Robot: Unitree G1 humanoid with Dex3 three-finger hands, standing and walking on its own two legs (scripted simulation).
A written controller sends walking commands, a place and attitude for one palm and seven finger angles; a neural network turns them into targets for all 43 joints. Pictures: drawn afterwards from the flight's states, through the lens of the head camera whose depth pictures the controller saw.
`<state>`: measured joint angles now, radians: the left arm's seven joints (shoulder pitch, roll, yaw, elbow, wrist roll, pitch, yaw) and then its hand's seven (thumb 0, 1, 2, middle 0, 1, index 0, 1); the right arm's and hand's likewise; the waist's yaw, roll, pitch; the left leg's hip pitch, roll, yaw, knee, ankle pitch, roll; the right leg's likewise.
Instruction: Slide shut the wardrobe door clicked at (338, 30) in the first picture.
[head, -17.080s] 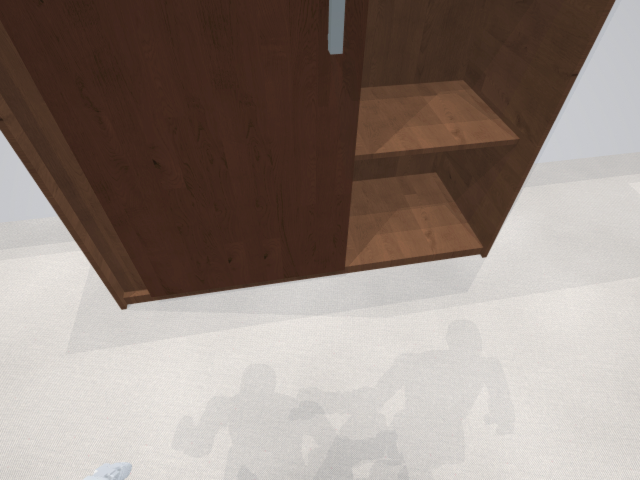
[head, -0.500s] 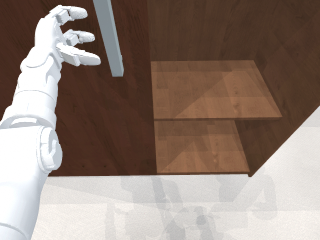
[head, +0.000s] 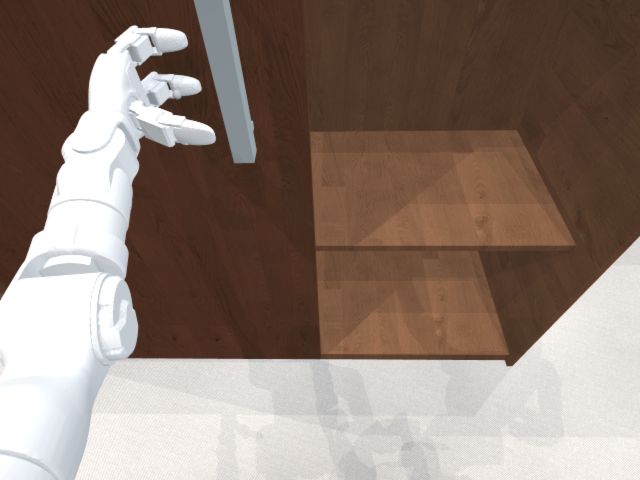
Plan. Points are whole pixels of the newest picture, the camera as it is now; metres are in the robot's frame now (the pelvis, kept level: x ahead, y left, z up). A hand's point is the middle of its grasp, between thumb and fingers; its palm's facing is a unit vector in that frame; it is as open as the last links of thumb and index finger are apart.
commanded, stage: move the hooked fingers beside the handle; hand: left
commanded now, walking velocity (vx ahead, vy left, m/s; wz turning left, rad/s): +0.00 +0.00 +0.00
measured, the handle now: (233, 72) +0.52 +0.10 +0.24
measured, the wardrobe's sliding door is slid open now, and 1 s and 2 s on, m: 0.60 0.60 0.60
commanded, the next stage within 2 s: feel for the door with the fingertips in 0.18 s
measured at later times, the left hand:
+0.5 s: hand (195, 102) +0.48 +0.14 +0.23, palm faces +0.00 -1.00 -0.03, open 14.0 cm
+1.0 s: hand (207, 102) +0.49 +0.13 +0.23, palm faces +0.03 -1.00 -0.02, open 13.8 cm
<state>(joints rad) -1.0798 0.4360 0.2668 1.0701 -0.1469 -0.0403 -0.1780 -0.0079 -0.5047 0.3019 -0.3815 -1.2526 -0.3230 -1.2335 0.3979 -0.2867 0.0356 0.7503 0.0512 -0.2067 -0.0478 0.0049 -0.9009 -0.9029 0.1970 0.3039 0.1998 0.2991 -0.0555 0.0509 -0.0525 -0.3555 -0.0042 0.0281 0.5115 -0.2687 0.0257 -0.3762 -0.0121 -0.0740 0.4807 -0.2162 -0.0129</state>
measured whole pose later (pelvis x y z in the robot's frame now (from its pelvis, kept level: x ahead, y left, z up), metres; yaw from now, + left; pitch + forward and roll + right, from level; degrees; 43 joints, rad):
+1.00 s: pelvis +0.01 +0.00 +0.00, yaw +0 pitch +4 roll +0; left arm -1.02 0.31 0.21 0.96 -0.14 0.03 -0.06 -0.01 -0.50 0.30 -0.35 -1.28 -0.33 -1.24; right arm 0.32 -0.27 0.04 0.77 0.05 -0.17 -0.05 0.01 -0.90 -0.90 0.20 0.30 0.20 0.30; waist -0.04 0.05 -0.03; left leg -0.28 -0.01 0.02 0.48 -0.28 0.02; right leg -0.30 -0.01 -0.08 0.47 -0.23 -0.01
